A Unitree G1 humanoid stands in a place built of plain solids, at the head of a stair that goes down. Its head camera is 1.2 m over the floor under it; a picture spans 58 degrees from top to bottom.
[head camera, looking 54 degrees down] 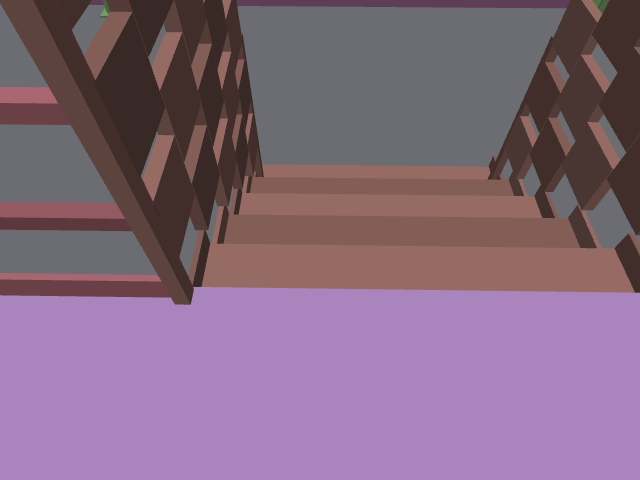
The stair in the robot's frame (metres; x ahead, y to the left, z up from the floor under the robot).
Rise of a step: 0.18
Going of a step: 0.30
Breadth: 1.62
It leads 1 degrees to the right of straight ahead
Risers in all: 6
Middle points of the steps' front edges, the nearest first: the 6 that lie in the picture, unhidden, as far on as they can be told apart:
0.68 -0.35 0.00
0.98 -0.36 -0.18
1.28 -0.36 -0.37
1.58 -0.37 -0.55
1.88 -0.37 -0.73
2.18 -0.37 -0.92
